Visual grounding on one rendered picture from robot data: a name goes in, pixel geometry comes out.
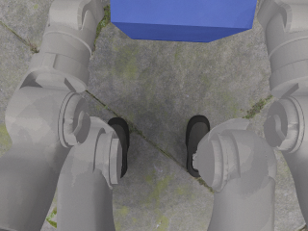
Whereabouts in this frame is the right robot forearm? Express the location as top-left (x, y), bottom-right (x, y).
top-left (257, 0), bottom-right (308, 99)

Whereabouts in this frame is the right robot upper arm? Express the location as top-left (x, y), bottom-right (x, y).
top-left (263, 95), bottom-right (308, 228)

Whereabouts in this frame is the left robot upper arm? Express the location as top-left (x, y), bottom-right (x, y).
top-left (0, 86), bottom-right (91, 231)

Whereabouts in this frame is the robot left foot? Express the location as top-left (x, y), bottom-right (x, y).
top-left (108, 117), bottom-right (130, 178)

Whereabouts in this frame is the carton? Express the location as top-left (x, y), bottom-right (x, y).
top-left (110, 0), bottom-right (257, 43)

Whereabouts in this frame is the left robot forearm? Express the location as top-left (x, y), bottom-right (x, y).
top-left (5, 0), bottom-right (105, 133)

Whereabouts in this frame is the robot right thigh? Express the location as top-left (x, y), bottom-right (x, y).
top-left (202, 129), bottom-right (276, 231)

